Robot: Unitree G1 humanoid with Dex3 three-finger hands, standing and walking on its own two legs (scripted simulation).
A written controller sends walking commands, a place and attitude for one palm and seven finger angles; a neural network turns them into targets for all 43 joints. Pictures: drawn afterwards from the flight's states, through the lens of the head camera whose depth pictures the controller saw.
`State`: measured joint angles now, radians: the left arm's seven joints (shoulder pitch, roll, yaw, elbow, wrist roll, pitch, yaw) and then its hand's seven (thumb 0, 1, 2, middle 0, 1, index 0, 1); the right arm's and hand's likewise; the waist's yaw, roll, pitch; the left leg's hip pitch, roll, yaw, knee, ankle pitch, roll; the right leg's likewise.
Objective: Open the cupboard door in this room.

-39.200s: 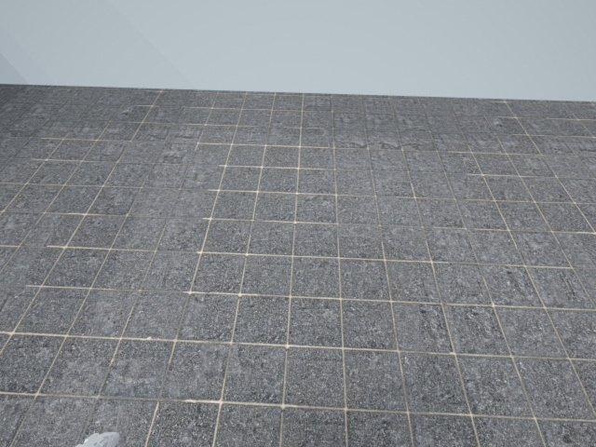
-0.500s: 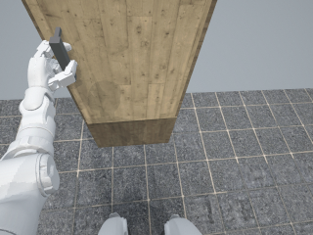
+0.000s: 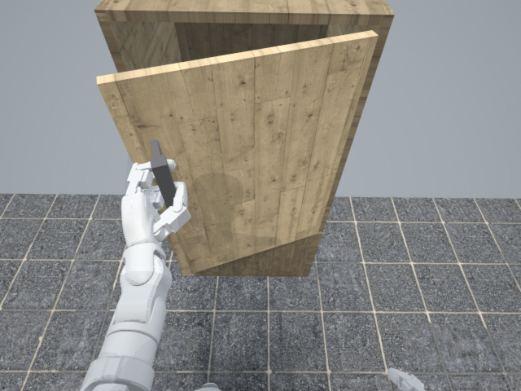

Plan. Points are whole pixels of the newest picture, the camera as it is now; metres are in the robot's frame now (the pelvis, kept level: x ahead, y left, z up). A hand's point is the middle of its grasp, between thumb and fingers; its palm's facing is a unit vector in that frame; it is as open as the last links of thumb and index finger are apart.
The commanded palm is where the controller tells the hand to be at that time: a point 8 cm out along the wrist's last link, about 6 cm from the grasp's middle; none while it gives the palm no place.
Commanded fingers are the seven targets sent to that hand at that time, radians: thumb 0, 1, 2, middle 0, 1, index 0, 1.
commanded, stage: pull the door open along its arc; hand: left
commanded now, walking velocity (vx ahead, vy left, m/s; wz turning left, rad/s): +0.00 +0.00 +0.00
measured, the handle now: (166, 180) +0.43 +0.17 +0.07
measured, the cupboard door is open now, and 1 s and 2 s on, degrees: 20 43 46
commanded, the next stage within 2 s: open thumb and fingers to let go in 0.38 s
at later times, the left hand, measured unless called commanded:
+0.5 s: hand (250, 283) +0.25 +0.02 +0.08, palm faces +0.29 -0.96 -0.03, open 6.5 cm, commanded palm +0.22 +0.07 +0.07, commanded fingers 0.00 0.76 0.84 -0.39 -1.34 -0.39 -1.34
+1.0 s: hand (239, 277) +0.27 +0.04 +0.07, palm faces +0.40 -0.92 -0.01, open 12.6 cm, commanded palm +0.22 +0.08 +0.07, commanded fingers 0.00 -0.50 0.30 -0.26 -0.95 -0.26 -0.95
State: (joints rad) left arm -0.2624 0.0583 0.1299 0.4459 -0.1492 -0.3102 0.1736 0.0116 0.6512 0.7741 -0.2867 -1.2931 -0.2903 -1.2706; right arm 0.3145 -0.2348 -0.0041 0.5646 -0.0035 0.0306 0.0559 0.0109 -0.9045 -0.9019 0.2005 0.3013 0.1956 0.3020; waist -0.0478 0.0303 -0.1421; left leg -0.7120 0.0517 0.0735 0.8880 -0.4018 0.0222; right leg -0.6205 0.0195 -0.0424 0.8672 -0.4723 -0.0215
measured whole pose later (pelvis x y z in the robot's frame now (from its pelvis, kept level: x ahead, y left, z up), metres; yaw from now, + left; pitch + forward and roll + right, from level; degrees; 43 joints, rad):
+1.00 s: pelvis +0.00 -0.06 +0.00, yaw +5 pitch +7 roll +2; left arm 0.21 -0.09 -0.22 0.03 0.05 -0.20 0.50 0.00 -0.27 0.40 -0.30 -1.19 -0.32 -1.21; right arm 0.22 -0.20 0.01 0.55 -0.05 0.02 0.01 0.01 -0.90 -0.90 0.20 0.30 0.20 0.30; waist -0.01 0.03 -0.12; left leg -0.59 0.03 -0.01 0.84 -0.37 -0.04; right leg -0.50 0.01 -0.12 0.88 -0.51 -0.09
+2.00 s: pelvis -0.02 -0.01 -0.01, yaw +2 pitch +7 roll +0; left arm 0.39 0.07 -0.25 -0.16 -0.03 -0.25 0.09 -0.01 -0.50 0.30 -0.16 -0.30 -0.17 -0.31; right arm 0.28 -0.21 0.04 0.42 0.00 -0.01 0.03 0.02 -0.90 -0.90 0.20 0.30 0.20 0.30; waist -0.02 0.04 -0.10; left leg -0.64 0.03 0.04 0.93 -0.40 0.01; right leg -0.55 0.00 -0.07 0.94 -0.51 -0.04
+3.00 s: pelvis -0.02 -0.01 -0.01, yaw +3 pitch +7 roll -2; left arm 0.59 0.22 0.04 -0.37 -0.25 -0.20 -0.16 -0.01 -0.50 0.30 -0.15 -0.30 -0.15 -0.30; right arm 0.29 -0.21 0.04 0.42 0.05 -0.08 -0.05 0.02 -0.90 -0.90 0.20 0.30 0.20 0.30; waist 0.00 0.06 -0.13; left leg -0.67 0.04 0.00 0.97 -0.43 0.01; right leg -0.54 0.02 -0.10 0.94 -0.51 -0.03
